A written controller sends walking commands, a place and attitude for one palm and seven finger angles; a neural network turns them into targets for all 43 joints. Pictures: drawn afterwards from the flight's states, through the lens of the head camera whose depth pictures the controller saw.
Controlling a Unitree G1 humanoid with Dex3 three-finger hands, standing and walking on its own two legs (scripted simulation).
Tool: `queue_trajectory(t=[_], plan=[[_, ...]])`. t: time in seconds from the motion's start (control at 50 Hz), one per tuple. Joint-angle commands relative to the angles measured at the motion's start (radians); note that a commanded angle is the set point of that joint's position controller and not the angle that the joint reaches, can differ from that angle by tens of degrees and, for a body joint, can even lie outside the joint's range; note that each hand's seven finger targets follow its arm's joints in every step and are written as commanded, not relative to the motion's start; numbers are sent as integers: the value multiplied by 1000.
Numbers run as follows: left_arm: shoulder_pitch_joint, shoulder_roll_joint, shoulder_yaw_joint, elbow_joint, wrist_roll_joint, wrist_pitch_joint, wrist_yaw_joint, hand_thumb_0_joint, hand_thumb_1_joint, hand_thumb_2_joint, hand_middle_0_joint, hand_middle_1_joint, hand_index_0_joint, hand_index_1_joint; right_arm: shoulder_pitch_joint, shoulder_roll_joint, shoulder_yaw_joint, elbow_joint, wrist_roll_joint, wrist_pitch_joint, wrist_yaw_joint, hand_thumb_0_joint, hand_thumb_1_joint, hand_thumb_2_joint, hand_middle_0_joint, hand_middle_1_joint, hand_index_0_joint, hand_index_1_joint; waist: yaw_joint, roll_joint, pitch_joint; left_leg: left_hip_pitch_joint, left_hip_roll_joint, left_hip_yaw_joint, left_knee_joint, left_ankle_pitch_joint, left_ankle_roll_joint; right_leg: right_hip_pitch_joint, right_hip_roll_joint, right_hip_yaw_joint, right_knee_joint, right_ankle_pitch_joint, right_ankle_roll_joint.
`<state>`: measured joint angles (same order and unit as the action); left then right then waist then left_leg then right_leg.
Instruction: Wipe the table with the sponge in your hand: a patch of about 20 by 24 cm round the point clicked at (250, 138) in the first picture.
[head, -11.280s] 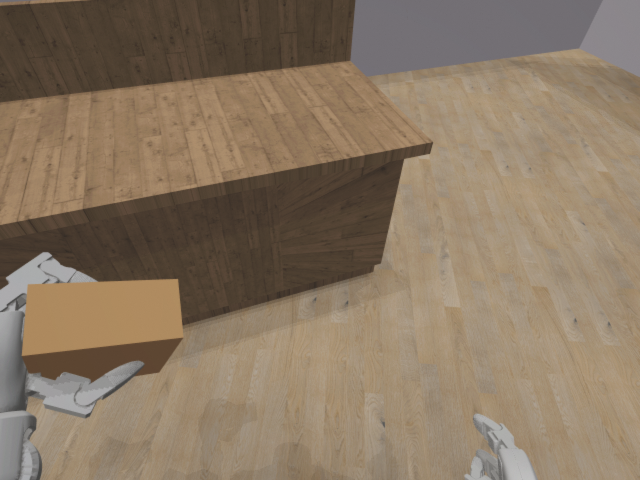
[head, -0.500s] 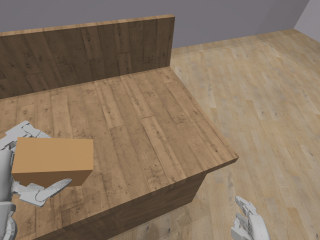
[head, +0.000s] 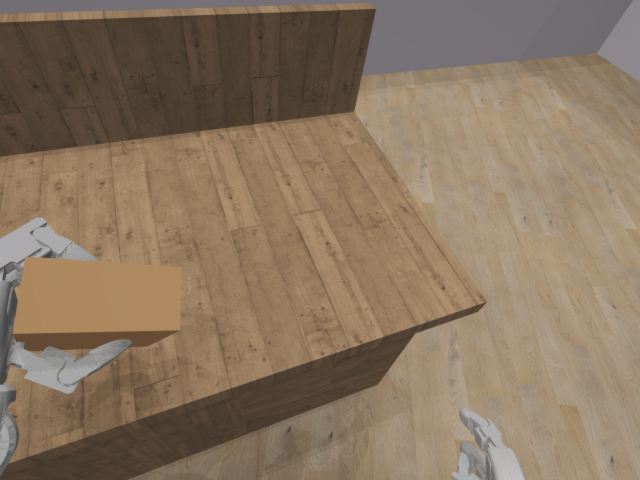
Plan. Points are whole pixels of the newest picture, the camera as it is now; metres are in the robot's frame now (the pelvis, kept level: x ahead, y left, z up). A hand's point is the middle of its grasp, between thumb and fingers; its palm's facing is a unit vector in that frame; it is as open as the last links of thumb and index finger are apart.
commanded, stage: come to a stop and stand still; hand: left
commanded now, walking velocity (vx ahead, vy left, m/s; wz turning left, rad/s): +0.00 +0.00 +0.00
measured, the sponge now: (120, 310) +0.23 +0.23 +0.12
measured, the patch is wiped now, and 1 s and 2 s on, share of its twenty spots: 0.00 0.00 0.00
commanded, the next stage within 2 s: look again from close up in 0.94 s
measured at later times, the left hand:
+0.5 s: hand (50, 235) +0.26 +0.28 +0.19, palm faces +0.45 -0.80 -0.39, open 9.7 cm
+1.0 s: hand (93, 277) +0.24 +0.24 +0.17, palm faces +0.38 -0.87 -0.32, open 9.7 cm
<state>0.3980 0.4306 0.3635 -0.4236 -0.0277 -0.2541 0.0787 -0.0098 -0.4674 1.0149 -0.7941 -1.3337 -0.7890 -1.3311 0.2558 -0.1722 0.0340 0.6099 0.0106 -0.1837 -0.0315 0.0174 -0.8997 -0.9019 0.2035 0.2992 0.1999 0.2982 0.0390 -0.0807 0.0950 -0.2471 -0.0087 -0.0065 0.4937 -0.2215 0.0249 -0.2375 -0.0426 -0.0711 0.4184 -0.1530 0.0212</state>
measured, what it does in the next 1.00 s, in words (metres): stands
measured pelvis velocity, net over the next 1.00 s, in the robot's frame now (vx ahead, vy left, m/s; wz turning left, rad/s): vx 0.02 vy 0.00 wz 0.00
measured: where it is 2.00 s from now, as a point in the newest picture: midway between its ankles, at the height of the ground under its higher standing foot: outside the picture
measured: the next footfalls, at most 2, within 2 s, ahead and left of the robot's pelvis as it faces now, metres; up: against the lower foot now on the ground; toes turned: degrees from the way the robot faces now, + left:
none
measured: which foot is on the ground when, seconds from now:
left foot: down 0.00-1.00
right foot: down 0.00-1.00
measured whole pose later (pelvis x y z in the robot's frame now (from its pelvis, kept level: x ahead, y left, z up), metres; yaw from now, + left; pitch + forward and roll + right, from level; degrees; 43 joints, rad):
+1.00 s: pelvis +0.02 +0.00 +0.00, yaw +0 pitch -1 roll -1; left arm 0.38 0.35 0.32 -0.44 -0.04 -0.28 0.10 -0.01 -0.47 1.02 -0.79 -1.34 -0.78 -1.34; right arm 0.18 -0.20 0.02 0.60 0.00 -0.19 -0.02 0.02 -0.90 -0.90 0.20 0.30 0.20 0.30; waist 0.03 -0.03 0.05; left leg -0.23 0.00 -0.01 0.48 -0.24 0.02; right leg -0.21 -0.04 -0.08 0.39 -0.17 0.02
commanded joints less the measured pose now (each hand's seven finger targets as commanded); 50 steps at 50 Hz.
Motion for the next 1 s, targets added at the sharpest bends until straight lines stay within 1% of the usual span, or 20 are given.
queue_trajectory(t=[0.0,0.12,0.18,0.2,0.24,0.3,0.32,0.34,0.36,0.38,0.4,0.42,0.44,0.5,0.54,0.58,0.6,0.74,0.82,0.98], plan=[[-164,124,102,-339,-10,-111,36,0,100,1300,-1200,-1600,-1200,-1600,-136,-136,-59,-152,1,-98,-2,0,-900,-900,200,300,200,300,-7,297,-208,-90,90,-96,-194,-66,6,209,-3,56,22,4,-32],[-48,41,40,-177,-7,-75,29,0,100,1300,-1200,-1600,-1200,-1600,-99,-150,-62,-124,-9,-72,22,0,-900,-900,200,300,200,300,-10,130,-166,-60,68,-71,-154,96,-32,152,-1,45,-46,79,-26],[-73,81,79,-166,-9,-64,25,0,100,1300,-1200,-1600,-1200,-1600,-111,-152,-68,-139,-7,-49,15,0,-900,-900,200,300,200,300,-12,98,-162,-55,68,-71,-154,92,-35,149,-7,59,-60,80,-25],[-81,114,112,-184,-6,-61,31,0,100,1300,-1200,-1600,-1200,-1600,-135,-149,-65,-140,-3,-43,9,0,-900,-900,200,300,200,300,-15,111,-165,-37,68,-66,-159,101,-34,146,-3,58,-62,89,-25],[-98,101,98,-208,-14,-63,22,0,100,1300,-1200,-1600,-1200,-1600,-131,-146,-64,-158,-6,-30,5,0,-900,-900,200,300,200,300,-15,109,-185,-39,62,-68,-158,106,-31,170,-2,55,-64,100,-26],[-128,137,119,-311,-16,-66,28,0,100,1300,-1200,-1600,-1200,-1600,-155,-146,-61,-172,-4,-33,-2,0,-900,-900,200,300,200,300,-17,186,-208,-22,62,-66,-161,107,-26,189,-2,55,-46,112,-26],[-115,107,93,-308,-18,-68,27,0,100,1300,-1200,-1600,-1200,-1600,-150,-141,-57,-177,-8,-31,-3,0,-900,-900,200,300,200,300,-14,192,-205,-42,63,-69,-167,94,-21,202,-2,46,-46,107,-25],[-1117,913,676,-586,162,-169,27,0,100,1300,-1200,-1600,-1200,-1600,-2,-162,-51,-150,-68,-59,5,0,-900,-900,200,300,200,300,-5,139,-147,-138,89,-31,-9,164,16,101,-34,98,-45,88,-29],[-481,244,242,26,51,-118,-13,0,100,1300,-1200,-1600,-1200,-1600,-89,-37,-21,-92,-33,-58,7,0,-900,-900,200,300,200,300,-9,99,-300,10,32,-25,-77,184,2,95,-70,63,-34,105,-75],[-234,174,171,-112,-1,-111,-4,0,100,1300,-1200,-1600,-1200,-1600,-96,-127,-71,-164,-23,-69,3,0,-900,-900,200,300,200,300,22,205,-254,38,38,-29,-57,238,-22,154,-41,142,-51,191,-72],[-134,30,77,-86,-23,-85,5,0,100,1300,-1200,-1600,-1200,-1600,-112,-132,-80,-168,2,-80,13,0,-900,-900,200,300,200,300,-4,311,-319,107,49,-24,-59,294,-24,168,-41,123,-1,180,-76],[-179,75,71,-199,-18,-100,3,0,100,1300,-1200,-1600,-1200,-1600,-92,-161,-88,-163,-8,-76,20,0,-900,-900,200,300,200,300,-7,349,-326,56,66,-50,-67,328,-20,183,-41,94,20,168,-63],[-101,76,75,-228,-24,-103,5,0,100,1300,-1200,-1600,-1200,-1600,-96,-162,-88,-161,-9,-73,31,0,-900,-900,200,300,200,300,0,318,-324,33,75,-60,-68,343,-21,203,-36,76,23,174,-56],[68,52,62,-217,-34,-84,21,0,100,1300,-1200,-1600,-1200,-1600,-135,-153,-80,-164,7,-62,41,0,-900,-900,200,300,200,300,1,155,-267,-21,76,-57,-97,269,-21,200,-21,46,24,144,-35],[47,102,115,-195,-38,-76,27,0,100,1300,-1200,-1600,-1200,-1600,-123,-156,-83,-165,3,-45,28,0,-900,-900,200,300,200,300,0,32,-239,-67,66,-70,-108,199,-31,200,-21,42,0,112,-27],[15,138,162,-157,-46,-77,33,0,100,1300,-1200,-1600,-1200,-1600,-131,-153,-84,-167,5,-33,7,0,-900,-900,200,300,200,300,-4,-34,-211,-57,60,-76,-114,128,-29,166,-33,54,-27,71,-26],[-18,183,208,-179,-46,-77,41,0,100,1300,-1200,-1600,-1200,-1600,-152,-153,-81,-164,12,-28,-3,0,-900,-900,200,300,200,300,-11,13,-198,-40,63,-73,-130,118,-26,144,-27,47,-23,57,-23],[-176,109,86,-273,-34,-102,34,0,100,1300,-1200,-1600,-1200,-1600,-147,-147,-65,-164,4,-60,-20,0,-900,-900,200,300,200,300,-10,203,-186,-56,52,-73,-143,-8,-5,159,-29,68,-34,3,-28],[-145,64,38,-259,-20,-92,46,0,100,1300,-1200,-1600,-1200,-1600,-133,-153,-65,-138,-4,-77,-5,0,-900,-900,200,300,200,300,-11,184,-189,-50,40,-66,-135,11,-15,161,-23,68,-51,14,-30],[-78,95,101,-180,-29,-67,42,0,100,1300,-1200,-1600,-1200,-1600,-130,-156,-73,-155,-3,-37,-3,0,-900,-900,200,300,200,300,-12,100,-166,-62,43,-71,-139,62,-26,158,-19,73,-77,37,-29]])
